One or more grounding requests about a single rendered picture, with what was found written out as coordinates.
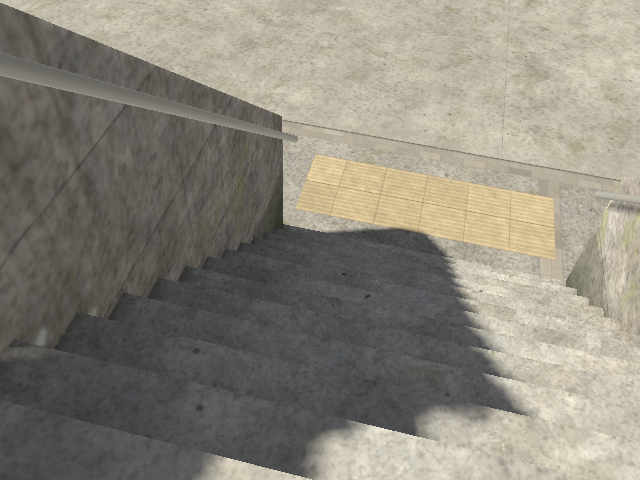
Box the stairs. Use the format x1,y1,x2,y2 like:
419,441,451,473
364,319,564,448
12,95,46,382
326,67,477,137
0,224,640,480

